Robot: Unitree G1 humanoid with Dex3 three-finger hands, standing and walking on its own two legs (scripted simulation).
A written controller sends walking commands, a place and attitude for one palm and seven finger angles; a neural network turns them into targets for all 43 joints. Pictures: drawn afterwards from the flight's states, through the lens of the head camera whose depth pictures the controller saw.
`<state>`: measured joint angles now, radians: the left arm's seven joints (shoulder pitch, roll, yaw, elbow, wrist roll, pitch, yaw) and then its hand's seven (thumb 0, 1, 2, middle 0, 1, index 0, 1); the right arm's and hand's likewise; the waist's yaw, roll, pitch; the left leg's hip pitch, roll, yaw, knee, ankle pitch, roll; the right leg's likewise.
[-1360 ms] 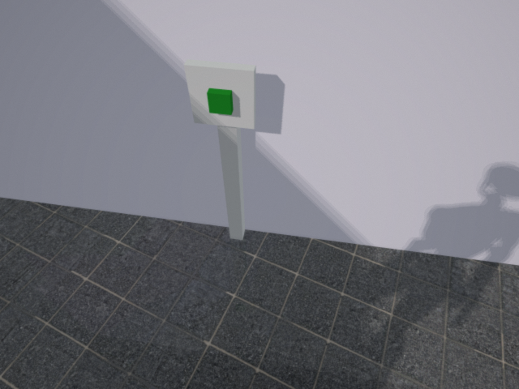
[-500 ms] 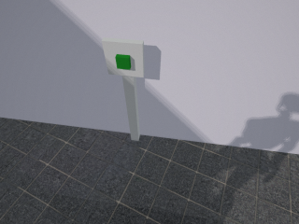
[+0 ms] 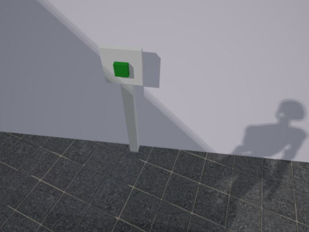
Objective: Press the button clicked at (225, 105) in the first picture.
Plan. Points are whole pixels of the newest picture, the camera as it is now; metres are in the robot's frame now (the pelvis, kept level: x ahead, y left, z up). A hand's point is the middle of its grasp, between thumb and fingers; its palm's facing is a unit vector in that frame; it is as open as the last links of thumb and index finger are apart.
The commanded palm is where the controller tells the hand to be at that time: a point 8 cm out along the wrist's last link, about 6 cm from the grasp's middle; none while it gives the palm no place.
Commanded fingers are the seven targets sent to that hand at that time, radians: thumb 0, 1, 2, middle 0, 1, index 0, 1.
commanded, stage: take the last steps up to it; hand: left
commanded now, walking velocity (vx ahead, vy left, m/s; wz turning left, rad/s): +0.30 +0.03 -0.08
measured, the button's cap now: (121, 69) +0.75 +0.19 +0.00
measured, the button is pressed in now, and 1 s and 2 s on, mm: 0 0 0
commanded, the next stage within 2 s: come to a stop and stand still in 0.52 s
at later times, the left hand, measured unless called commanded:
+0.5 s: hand (107, 219) +0.19 +0.16 -0.17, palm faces +0.02 -0.97 -0.23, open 7.3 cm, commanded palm none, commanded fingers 0.00 0.90 0.90 -0.20 -0.30 -0.20 -0.30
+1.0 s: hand (109, 201) +0.24 +0.16 -0.17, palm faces +0.01 -0.96 -0.27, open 7.4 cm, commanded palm none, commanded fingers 0.00 0.90 0.90 -0.20 -0.30 -0.20 -0.30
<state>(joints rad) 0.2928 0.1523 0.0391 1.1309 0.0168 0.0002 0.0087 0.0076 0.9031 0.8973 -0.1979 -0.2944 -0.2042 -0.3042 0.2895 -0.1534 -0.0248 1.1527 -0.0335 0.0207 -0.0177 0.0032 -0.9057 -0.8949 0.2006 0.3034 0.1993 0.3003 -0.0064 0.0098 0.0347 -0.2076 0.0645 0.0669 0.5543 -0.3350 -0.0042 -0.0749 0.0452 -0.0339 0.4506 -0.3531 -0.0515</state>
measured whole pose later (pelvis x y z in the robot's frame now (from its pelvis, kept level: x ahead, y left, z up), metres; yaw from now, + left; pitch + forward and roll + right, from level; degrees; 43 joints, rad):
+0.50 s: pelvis +0.13 -0.03 +0.00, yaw -1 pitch -1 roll +0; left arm 0.19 0.16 0.07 1.04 0.02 -0.05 0.02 0.01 0.92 0.90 -0.19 -0.29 -0.20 -0.30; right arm 0.37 -0.12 -0.05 1.18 -0.03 0.01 -0.02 0.01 -0.91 -0.89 0.20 0.30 0.20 0.30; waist -0.03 0.02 0.09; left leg -0.38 0.08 0.07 1.05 -0.47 0.01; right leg -0.27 -0.02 -0.15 0.56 -0.28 -0.06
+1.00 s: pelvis +0.20 -0.03 +0.00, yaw -3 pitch +0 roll +1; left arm 0.22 0.18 0.07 1.02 0.02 0.03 0.03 0.01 0.90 0.90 -0.20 -0.29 -0.20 -0.30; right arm 0.11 -0.15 -0.06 1.01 -0.02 0.02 -0.05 0.00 -0.91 -0.89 0.20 0.30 0.20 0.30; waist 0.01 0.02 0.12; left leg -0.27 0.08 0.13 0.51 -0.22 -0.02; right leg -0.25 -0.02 -0.07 0.65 -0.39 -0.01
